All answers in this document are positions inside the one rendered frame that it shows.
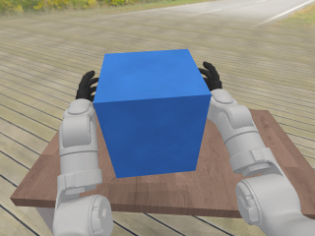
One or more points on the left robot forearm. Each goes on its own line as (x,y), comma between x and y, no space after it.
(78,152)

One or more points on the right robot forearm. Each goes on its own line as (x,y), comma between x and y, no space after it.
(248,154)

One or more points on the carton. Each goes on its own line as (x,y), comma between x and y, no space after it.
(152,108)

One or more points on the robot left hand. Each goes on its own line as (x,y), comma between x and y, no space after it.
(85,90)

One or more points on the robot right hand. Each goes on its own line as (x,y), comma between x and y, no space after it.
(212,79)

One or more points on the right robot upper arm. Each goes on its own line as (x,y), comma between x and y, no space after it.
(269,202)

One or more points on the table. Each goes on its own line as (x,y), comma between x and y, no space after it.
(207,191)

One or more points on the left robot upper arm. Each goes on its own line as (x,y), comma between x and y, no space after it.
(84,216)

